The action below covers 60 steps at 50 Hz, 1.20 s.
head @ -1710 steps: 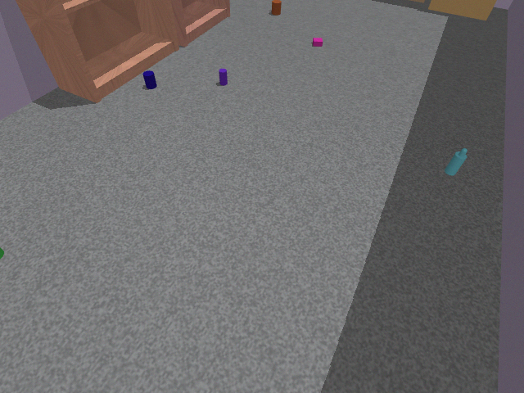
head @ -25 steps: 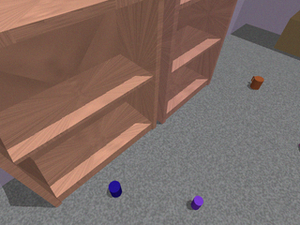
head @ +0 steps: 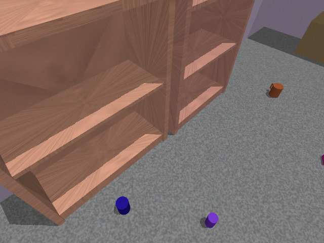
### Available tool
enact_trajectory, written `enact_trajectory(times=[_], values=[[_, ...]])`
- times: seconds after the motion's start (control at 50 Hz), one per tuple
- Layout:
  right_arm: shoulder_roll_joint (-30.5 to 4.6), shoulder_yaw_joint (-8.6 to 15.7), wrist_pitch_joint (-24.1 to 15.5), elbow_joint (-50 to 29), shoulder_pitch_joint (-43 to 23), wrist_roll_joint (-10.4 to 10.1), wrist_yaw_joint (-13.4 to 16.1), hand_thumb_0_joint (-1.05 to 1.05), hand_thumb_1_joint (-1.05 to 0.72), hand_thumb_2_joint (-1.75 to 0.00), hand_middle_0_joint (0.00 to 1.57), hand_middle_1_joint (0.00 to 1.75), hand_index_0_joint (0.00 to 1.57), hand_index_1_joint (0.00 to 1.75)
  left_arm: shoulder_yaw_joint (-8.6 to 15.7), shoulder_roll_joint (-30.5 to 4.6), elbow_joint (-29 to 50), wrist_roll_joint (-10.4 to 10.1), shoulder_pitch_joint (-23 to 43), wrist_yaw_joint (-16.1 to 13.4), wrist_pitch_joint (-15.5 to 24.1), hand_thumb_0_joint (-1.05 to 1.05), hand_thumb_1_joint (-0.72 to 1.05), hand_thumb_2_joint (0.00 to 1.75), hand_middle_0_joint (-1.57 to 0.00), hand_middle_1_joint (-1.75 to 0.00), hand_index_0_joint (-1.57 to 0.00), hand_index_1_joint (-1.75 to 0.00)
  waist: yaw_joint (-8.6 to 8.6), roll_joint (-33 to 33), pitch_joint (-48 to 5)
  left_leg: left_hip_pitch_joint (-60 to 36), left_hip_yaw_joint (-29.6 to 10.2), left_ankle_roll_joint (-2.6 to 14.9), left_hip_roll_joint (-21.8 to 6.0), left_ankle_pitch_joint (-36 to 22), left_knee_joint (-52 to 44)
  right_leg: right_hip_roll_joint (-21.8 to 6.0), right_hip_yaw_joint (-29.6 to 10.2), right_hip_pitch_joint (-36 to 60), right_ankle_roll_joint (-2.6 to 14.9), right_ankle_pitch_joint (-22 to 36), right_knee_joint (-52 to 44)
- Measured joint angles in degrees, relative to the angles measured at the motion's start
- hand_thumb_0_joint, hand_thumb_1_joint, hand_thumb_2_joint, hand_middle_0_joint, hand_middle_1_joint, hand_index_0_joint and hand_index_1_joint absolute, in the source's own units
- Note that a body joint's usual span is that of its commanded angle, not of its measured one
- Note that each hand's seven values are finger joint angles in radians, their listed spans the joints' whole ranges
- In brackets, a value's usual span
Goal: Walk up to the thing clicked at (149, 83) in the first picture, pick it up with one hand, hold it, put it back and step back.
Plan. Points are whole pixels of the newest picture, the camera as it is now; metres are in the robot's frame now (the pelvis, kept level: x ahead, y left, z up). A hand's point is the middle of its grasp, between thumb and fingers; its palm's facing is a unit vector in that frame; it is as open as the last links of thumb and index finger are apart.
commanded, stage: stand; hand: left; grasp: from above
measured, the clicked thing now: (123, 205) +0.44 +0.23 -0.73
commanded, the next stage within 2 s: step back in 0.24 s
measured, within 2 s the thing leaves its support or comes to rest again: neither
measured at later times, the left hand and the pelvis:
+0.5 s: hand out of the picture +0.07 +0.29 -0.17, palm faces -0.01 -0.93 -0.38, open 7.4 cm; pelvis -0.04 +0.02 -0.02, yaw +1 degrees
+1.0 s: hand out of the picture -0.02 +0.29 -0.18, palm faces -0.10 -0.91 -0.39, open 7.4 cm; pelvis -0.14 +0.04 -0.03, yaw -4 degrees
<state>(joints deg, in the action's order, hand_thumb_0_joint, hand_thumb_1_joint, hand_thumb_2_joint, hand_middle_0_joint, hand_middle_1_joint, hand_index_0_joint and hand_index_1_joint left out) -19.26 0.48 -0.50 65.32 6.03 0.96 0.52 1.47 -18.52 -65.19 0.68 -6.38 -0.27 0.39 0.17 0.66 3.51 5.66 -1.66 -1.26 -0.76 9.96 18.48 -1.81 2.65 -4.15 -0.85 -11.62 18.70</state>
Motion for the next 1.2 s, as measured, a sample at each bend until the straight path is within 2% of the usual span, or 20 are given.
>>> enact_trajectory(times=[0.24,0.32,0.42,0.48,0.5,0.52,0.54,0.56,0.6,0.64,0.68,0.74,0.84,0.9,0.94,1.0,1.06,1.12,1.16,1.2], values=[[-0.1,-0.1,0.1,-0.1,0.5,0.0,-0.2,0.00,-0.91,-0.90,0.20,0.30,0.20,0.30,-0.2,-0.3,0.2,0.0,-0.3,0.1,0.2,0.01,0.90,0.90,-0.21,-0.30,-0.21,-0.30,-0.16,0.0,0.0,0.2,-0.1,-0.24,-0.3,-0.1,0.0,0.3,0.1,-0.2,0.25,0.1,-0.1],[-1.1,0.5,1.1,-2.1,-0.9,-1.0,-0.8,0.00,-0.90,-0.90,0.20,0.30,0.20,0.30,1.2,-0.8,2.3,-1.0,0.6,0.1,-0.2,0.01,0.90,0.90,-0.21,-0.30,-0.21,-0.30,-0.68,0.4,2.3,4.3,-0.6,-0.01,-0.5,1.4,5.2,0.6,0.4,-3.4,0.50,-0.8,3.6],[-3.2,1.9,2.3,-5.4,-2.3,-1.3,-0.9,0.00,-0.91,-0.90,0.20,0.30,0.20,0.30,2.1,-1.9,5.8,-0.8,2.6,-0.2,-1.3,0.01,0.90,0.90,-0.21,-0.30,-0.21,-0.30,-1.05,0.7,6.1,10.7,-0.5,1.75,0.2,3.6,15.2,0.0,0.5,-7.8,0.42,-1.9,8.9],[-4.1,2.6,3.1,-7.2,-1.4,-1.0,-1.3,0.00,-0.91,-0.90,0.20,0.30,0.20,0.30,2.3,-2.6,7.8,0.1,3.3,-0.2,-2.2,0.01,0.90,0.90,-0.21,-0.30,-0.21,-0.30,-1.17,-0.5,6.5,12.4,-0.1,2.99,2.3,11.2,22.4,-1.5,-0.4,-10.6,-0.22,-3.1,12.8],[-4.2,2.8,3.1,-7.7,-0.8,-1.0,-1.5,0.00,-0.91,-0.90,0.20,0.30,0.20,0.30,2.3,-2.9,8.4,0.2,3.5,-0.2,-2.4,0.01,0.90,0.90,-0.21,-0.30,-0.21,-0.30,-1.41,-0.9,6.3,12.0,0.2,3.29,2.6,11.0,22.5,-2.0,-0.5,-11.6,-0.56,-3.6,14.1],[-4.4,2.9,3.0,-8.2,0.0,-1.0,-1.6,0.00,-0.91,-0.90,0.20,0.30,0.20,0.30,2.3,-3.2,9.1,0.2,3.8,-0.2,-2.7,0.01,0.90,0.90,-0.21,-0.30,-0.21,-0.30,-1.71,-0.9,6.0,11.2,0.3,3.50,2.4,7.6,21.1,-2.2,-0.4,-12.8,-0.94,-4.2,15.7],[-4.5,3.0,2.8,-8.5,0.6,-0.8,-1.5,0.00,-0.91,-0.90,0.20,0.30,0.20,0.30,2.3,-3.6,9.8,0.0,4.3,-0.3,-2.9,0.01,0.90,0.90,-0.21,-0.30,-0.21,-0.30,-1.90,-1.1,5.8,10.6,0.2,3.42,2.5,9.3,19.7,-2.5,-0.3,-14.2,-0.81,-4.8,17.6],[-4.1,3.2,2.7,-8.5,0.9,-0.5,-1.4,0.00,-0.91,-0.90,0.20,0.30,0.20,0.30,2.5,-4.1,10.4,-0.3,5.2,-0.5,-3.1,0.01,0.90,0.90,-0.21,-0.30,-0.21,-0.30,-1.78,-2.0,6.4,10.9,0.5,3.59,3.0,10.6,19.9,-2.0,-2.2,-15.6,0.04,-6.7,20.4],[-2.9,3.0,2.5,-8.9,1.2,0.2,-1.2,0.00,-0.91,-0.90,0.20,0.30,0.20,0.30,2.8,-4.9,11.7,-0.4,6.4,-1.2,-3.6,0.01,0.90,0.90,-0.21,-0.30,-0.21,-0.30,-1.59,-3.4,7.8,11.3,0.9,3.99,3.4,9.9,19.8,1.5,-7.3,-18.3,1.49,-15.3,28.5],[-1.9,2.6,2.4,-9.5,1.8,0.4,-1.0,0.00,-0.91,-0.90,0.20,0.30,0.20,0.30,2.7,-5.0,12.6,-0.6,6.8,-1.7,-3.7,0.01,0.90,0.90,-0.21,-0.30,-0.21,-0.30,-2.03,-3.6,8.3,11.4,0.6,4.17,3.1,8.2,18.2,5.3,-9.9,-20.4,2.26,-19.7,35.9],[-1.3,2.4,2.5,-10.2,2.1,0.7,-0.5,0.00,-0.91,-0.90,0.20,0.30,0.20,0.30,2.4,-4.8,13.1,-0.9,6.4,-1.8,-3.7,0.01,0.90,0.90,-0.20,-0.30,-0.21,-0.30,-2.09,-3.5,8.4,11.5,0.8,4.47,2.8,6.4,16.2,7.4,-10.7,-21.8,2.51,-19.6,41.5],[-1.0,2.4,2.4,-11.7,1.6,0.7,0.3,0.01,-0.90,-0.90,0.20,0.30,0.20,0.30,2.1,-4.2,13.7,-0.7,4.5,-1.5,-3.6,0.01,0.90,0.90,-0.20,-0.30,-0.21,-0.30,-1.71,-3.2,8.3,11.6,2.4,4.91,2.4,5.1,14.9,7.9,-10.7,-21.9,1.68,-18.2,45.5],[-0.5,2.4,1.8,-14.6,0.5,0.5,0.6,0.01,-0.90,-0.90,0.20,0.30,0.20,0.30,2.2,-3.6,13.7,-0.3,1.2,-1.1,-3.7,0.01,0.90,0.90,-0.21,-0.30,-0.21,-0.30,-1.50,-2.7,8.5,12.8,4.8,5.15,1.8,4.4,15.9,5.9,-9.8,-17.5,-0.08,-18.0,39.9],[-0.6,2.1,1.9,-15.8,-0.3,0.5,0.5,0.00,-0.90,-0.90,0.20,0.30,0.20,0.30,2.6,-3.5,13.7,-0.2,-0.1,-0.7,-3.4,0.01,0.90,0.90,-0.21,-0.30,-0.21,-0.30,-1.17,-2.2,8.7,14.3,6.0,4.77,1.1,4.3,17.8,3.9,-7.9,-14.1,0.04,-16.6,31.2],[-1.0,1.9,2.2,-16.1,-0.6,0.3,0.3,0.00,-0.90,-0.90,0.20,0.30,0.20,0.30,2.7,-3.4,13.7,0.0,-0.8,-0.4,-2.9,0.01,0.90,0.90,-0.21,-0.30,-0.21,-0.30,-0.90,-1.8,8.4,15.8,6.5,4.33,0.6,4.6,19.9,2.8,-6.7,-11.1,0.71,-13.1,23.1],[-2.6,2.3,3.1,-15.1,-1.0,-0.4,0.1,0.00,-0.90,-0.90,0.20,0.30,0.20,0.30,2.7,-1.5,13.2,0.7,-1.4,-0.1,-2.2,0.01,0.90,0.90,-0.21,-0.30,-0.21,-0.30,-1.68,2.8,8.7,17.1,3.6,3.42,-1.4,4.8,22.5,5.0,-3.8,-9.0,1.21,-8.8,18.9],[-2.3,2.5,3.9,-13.8,0.1,-0.8,0.1,0.01,-0.90,-0.90,0.20,0.30,0.20,0.30,2.4,-1.7,14.4,1.2,-3.4,0.4,-2.2,0.01,0.90,0.90,-0.21,-0.30,-0.21,-0.30,-0.05,0.6,6.7,19.8,-0.1,1.89,3.8,16.8,33.5,3.0,-5.3,-10.6,1.99,-8.1,19.3],[-3.0,2.5,3.5,-13.6,1.6,-1.2,-0.2,0.01,-0.90,-0.90,0.20,0.30,0.20,0.30,2.7,-1.5,15.2,1.1,-3.9,0.0,-2.5,0.01,0.90,0.90,-0.21,-0.30,-0.21,-0.30,0.49,-0.8,5.4,20.5,-3.8,1.30,7.5,18.2,43.4,1.1,-6.1,-11.4,1.84,-5.3,16.5],[-3.8,2.5,3.1,-13.9,2.7,-1.3,0.1,0.01,-0.90,-0.90,0.20,0.30,0.20,0.30,2.8,-1.5,16.1,1.2,-3.3,-0.2,-2.6,0.01,0.90,0.90,-0.21,-0.30,-0.21,-0.30,0.44,-0.8,4.9,19.6,-5.1,0.87,7.8,17.8,44.7,0.5,-5.7,-12.5,1.49,-3.5,15.1],[-4.6,2.4,2.8,-14.2,3.5,-1.3,0.4,0.01,-0.90,-0.90,0.20,0.30,0.20,0.30,2.8,-1.7,17.5,1.4,-2.4,-0.5,-2.5,0.01,0.90,0.90,-0.21,-0.30,-0.21,-0.30,0.30,-0.5,5.1,17.0,-5.1,0.51,6.6,18.0,40.8,0.3,-5.1,-13.8,0.97,-2.2,14.6]])
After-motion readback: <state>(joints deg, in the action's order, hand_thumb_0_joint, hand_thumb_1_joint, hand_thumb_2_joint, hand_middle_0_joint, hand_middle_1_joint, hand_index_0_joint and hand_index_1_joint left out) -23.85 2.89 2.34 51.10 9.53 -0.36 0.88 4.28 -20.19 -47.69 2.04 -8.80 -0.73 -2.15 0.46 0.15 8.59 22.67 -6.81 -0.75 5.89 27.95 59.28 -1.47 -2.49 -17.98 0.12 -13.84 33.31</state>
